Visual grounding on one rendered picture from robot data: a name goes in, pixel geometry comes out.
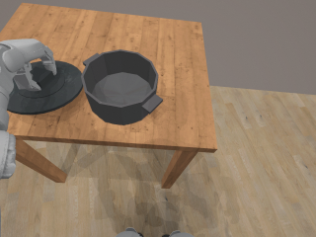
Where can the robot left upper arm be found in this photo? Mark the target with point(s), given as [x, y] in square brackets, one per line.
[7, 157]

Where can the robot left hand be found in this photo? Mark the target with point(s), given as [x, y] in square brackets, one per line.
[31, 49]

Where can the pot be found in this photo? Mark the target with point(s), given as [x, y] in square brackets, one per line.
[120, 86]

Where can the lid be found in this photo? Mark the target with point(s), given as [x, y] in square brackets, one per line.
[61, 90]

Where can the table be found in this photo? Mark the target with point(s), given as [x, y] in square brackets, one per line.
[183, 122]

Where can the left robot forearm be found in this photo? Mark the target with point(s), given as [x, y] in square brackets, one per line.
[11, 61]

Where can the robot left shin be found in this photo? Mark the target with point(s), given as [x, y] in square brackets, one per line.
[130, 229]

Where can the knob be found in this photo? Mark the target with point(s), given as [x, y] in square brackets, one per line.
[41, 76]

